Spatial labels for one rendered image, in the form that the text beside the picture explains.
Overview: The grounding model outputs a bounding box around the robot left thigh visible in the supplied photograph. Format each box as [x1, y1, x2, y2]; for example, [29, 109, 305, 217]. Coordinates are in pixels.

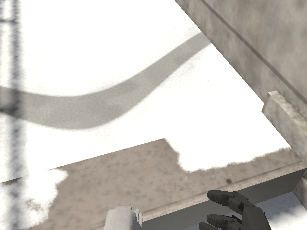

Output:
[103, 206, 143, 230]

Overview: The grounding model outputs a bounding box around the right robot hand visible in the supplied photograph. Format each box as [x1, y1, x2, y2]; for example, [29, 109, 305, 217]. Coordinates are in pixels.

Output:
[199, 190, 271, 230]

